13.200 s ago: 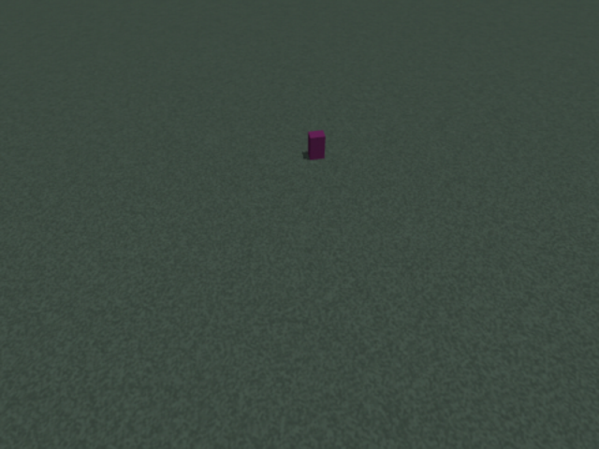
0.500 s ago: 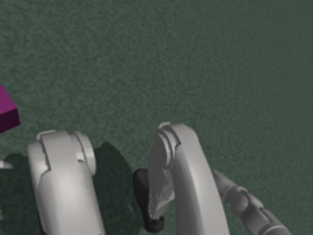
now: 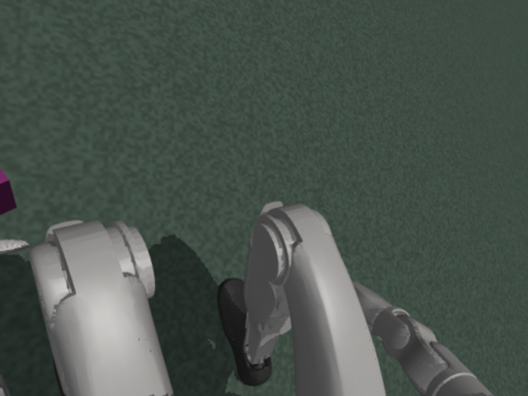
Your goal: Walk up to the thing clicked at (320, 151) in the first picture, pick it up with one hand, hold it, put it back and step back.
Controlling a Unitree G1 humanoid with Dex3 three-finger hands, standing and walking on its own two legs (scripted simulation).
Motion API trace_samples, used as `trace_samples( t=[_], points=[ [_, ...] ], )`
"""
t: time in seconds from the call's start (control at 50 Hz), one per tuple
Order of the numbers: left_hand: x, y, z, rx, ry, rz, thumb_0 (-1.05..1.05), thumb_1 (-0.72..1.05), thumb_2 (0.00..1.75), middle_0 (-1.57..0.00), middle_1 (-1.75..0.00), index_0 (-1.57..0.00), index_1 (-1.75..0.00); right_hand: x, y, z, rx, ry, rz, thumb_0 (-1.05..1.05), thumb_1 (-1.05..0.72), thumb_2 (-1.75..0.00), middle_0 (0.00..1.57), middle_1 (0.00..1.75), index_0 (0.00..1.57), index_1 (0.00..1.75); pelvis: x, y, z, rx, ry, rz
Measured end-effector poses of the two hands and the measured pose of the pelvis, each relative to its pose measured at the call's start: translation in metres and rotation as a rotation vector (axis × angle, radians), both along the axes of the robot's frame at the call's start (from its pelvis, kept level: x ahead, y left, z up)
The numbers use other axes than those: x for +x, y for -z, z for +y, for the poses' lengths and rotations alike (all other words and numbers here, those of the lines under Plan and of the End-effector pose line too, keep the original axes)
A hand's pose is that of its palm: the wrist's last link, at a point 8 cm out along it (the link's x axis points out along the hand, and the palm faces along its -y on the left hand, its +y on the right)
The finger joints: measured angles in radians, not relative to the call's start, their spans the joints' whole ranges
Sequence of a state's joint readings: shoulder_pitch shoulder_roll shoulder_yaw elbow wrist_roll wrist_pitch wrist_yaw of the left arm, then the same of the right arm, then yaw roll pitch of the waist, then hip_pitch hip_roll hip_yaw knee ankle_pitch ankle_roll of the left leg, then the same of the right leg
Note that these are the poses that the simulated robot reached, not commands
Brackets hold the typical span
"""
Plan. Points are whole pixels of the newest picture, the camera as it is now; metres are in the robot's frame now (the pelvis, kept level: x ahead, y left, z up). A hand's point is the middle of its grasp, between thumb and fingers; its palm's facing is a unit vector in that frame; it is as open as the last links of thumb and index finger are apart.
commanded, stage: close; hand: left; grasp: from the side
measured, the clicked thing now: out of the picture +0.39 +0.31 -0.20
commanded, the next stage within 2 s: settle in 0.98 s
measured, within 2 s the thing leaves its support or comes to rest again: leaves its support in 1.34 s
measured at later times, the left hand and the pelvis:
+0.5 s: hand out of the picture +0.37 +0.32 -0.17, palm faces +0.47 -0.88 +0.00, open 10.3 cm; pelvis +0.00 +0.00 +0.00, yaw +0 degrees
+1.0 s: hand out of the picture +0.37 +0.32 -0.17, palm faces +0.48 -0.88 +0.01, open 9.5 cm; pelvis +0.00 +0.00 +0.01, yaw -1 degrees
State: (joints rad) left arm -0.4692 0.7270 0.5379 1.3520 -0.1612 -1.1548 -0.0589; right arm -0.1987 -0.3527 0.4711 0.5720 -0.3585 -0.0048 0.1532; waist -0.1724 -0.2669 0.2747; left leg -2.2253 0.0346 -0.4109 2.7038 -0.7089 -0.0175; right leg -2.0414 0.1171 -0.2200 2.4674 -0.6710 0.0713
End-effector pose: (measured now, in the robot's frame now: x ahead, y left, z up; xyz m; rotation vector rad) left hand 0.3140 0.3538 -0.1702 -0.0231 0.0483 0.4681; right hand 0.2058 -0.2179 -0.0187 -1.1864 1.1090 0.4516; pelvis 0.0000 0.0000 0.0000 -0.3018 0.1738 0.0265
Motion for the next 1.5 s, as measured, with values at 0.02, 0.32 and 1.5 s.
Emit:
trace_samples(
  t=[0.02, 0.32, 1.5],
  points=[
    [0.001, 0.0, 0.0, 0.0, -0.004, -0.001, -0.01, -0.35, 0.12, -0.13, -0.06, -0.11, -0.06, 0.0, 0.0, 0.0, -0.001, 0.0, 0.0, 0.0, -0.9, -0.9, 0.21, 0.3, 0.2, 0.31, 0.0, 0.0, 0.0, 0.0, 0.001, 0.0],
    [0.011, -0.001, 0.001, 0.014, -0.013, -0.003, -0.01, 0.09, 0.37, -0.39, -0.3, -0.37, -0.31, -0.009, -0.001, -0.007, -0.021, 0.027, 0.026, 0.0, -0.89, -0.9, 0.21, 0.3, 0.2, 0.3, 0.0, -0.002, -0.001, -0.001, 0.007, 0.003],
    [0.003, -0.033, 0.014, 0.037, -0.023, -0.039, 0.0, -0.37, 0.98, -0.78, -1.04, -0.77, -1.05, 0.005, -0.001, -0.004, 0.028, 0.081, -0.006, 0.0, -0.91, -0.9, 0.21, 0.3, 0.2, 0.3, 0.002, -0.012, -0.004, 0.012, -0.007, 0.054]
  ],
)
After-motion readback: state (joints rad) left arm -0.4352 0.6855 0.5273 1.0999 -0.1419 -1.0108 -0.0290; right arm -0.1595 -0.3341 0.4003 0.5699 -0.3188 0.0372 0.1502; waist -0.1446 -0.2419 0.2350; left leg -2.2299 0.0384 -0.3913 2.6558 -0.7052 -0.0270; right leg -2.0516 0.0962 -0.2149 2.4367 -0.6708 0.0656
